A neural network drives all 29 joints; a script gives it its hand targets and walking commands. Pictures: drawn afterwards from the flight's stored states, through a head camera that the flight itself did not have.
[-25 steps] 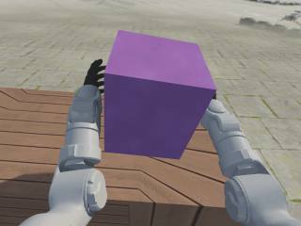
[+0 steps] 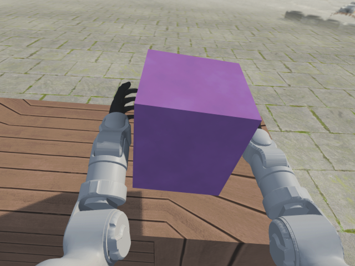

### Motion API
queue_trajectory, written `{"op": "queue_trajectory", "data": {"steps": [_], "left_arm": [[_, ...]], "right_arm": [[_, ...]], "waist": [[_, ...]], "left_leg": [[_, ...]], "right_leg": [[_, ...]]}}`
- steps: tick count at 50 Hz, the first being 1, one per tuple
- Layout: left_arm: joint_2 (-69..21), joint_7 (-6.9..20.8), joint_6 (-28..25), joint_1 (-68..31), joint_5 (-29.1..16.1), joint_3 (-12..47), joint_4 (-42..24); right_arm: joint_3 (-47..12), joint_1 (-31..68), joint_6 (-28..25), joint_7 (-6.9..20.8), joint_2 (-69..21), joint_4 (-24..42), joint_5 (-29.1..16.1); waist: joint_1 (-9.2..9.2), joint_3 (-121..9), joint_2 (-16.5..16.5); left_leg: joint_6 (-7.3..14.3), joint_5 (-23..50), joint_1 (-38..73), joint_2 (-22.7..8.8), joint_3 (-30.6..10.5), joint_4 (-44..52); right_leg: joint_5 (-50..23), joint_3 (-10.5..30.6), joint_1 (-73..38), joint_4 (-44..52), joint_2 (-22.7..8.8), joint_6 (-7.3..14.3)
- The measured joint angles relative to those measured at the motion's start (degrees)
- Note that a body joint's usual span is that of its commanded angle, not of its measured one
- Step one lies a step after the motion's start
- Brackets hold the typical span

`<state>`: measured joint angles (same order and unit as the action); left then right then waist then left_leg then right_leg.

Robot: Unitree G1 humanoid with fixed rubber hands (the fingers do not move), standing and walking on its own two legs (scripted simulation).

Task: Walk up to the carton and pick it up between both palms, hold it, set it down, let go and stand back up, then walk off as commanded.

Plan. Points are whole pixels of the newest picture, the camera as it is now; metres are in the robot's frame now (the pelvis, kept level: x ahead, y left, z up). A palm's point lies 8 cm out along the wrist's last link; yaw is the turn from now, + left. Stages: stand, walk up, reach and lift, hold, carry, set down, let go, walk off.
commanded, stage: set down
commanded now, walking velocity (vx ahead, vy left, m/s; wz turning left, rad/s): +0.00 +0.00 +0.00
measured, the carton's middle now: (185, 126) +0.40 +0.01 +0.17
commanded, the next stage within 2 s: none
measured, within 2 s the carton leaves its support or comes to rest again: neither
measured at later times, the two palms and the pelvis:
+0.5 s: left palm (118, 130) +0.39 +0.17 +0.16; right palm (244, 141) +0.39 -0.14 +0.14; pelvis +0.00 -0.01 +0.00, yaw +1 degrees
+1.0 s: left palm (119, 140) +0.40 +0.17 +0.12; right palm (239, 147) +0.40 -0.13 +0.11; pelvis +0.00 -0.01 +0.00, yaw +0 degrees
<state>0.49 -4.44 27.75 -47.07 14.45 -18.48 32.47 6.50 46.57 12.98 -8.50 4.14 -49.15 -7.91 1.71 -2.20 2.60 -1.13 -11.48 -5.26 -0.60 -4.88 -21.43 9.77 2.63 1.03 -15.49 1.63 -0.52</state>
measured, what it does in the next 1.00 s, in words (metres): stands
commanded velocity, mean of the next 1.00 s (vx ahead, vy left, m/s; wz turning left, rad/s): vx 0.00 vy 0.00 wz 0.00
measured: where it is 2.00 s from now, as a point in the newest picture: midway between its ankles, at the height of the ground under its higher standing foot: outside the picture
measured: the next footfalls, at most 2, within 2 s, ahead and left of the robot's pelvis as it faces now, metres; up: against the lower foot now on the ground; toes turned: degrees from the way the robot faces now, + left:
none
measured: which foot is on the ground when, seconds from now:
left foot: down 0.00-1.00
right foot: down 0.00-1.00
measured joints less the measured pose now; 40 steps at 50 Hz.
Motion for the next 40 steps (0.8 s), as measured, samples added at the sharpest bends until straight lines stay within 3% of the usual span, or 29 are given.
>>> {"op": "queue_trajectory", "data": {"steps": [26, 40], "left_arm": [[0.6, -0.8, -9.1, 1.4, -2.3, 0.4, 9.6], [0.0, -0.1, -14.2, -1.2, -0.4, -4.1, 16.6]], "right_arm": [[7.2, -1.5, -5.7, 1.5, -2.9, -5.1, 8.0], [14.5, 0.5, -8.0, 3.2, -4.1, -8.2, 14.7]], "waist": [[-1.49, -1.6, -0.1], [-3.23, -1.6, -0.1]], "left_leg": [[-0.6, 1.0, -3.4, -0.3, -0.2, 0.8], [-0.5, 1.9, -4.3, -0.5, 1.2, 2.1]], "right_leg": [[-0.4, -1.4, 3.5, 0.0, 0.0, 0.5], [-0.5, -0.8, 5.6, -0.7, -0.1, 0.5]]}}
